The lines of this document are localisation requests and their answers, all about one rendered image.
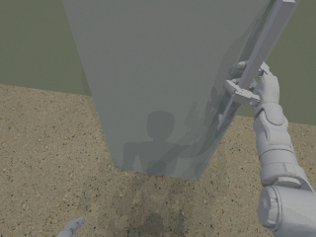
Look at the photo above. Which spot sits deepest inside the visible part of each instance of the robot right hand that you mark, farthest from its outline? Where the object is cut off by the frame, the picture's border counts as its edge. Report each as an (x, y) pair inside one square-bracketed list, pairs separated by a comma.
[(267, 89)]

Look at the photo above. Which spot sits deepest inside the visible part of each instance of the fridge door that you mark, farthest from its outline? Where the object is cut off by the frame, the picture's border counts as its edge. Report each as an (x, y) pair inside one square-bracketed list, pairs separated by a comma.
[(156, 71)]

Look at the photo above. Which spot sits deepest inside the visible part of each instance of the right robot upper arm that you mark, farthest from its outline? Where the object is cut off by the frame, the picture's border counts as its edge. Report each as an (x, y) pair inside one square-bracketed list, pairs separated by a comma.
[(287, 212)]

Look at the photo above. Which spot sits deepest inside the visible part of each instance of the right robot forearm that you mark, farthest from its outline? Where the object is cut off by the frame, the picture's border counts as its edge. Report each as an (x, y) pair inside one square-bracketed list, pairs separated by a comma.
[(279, 166)]

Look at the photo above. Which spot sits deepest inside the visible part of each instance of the robot left hand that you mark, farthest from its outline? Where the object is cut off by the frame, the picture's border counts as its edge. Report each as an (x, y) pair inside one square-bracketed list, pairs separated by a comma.
[(71, 227)]

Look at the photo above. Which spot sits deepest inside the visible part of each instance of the handle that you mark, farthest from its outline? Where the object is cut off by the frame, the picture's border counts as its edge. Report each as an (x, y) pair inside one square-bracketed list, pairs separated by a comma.
[(267, 39)]

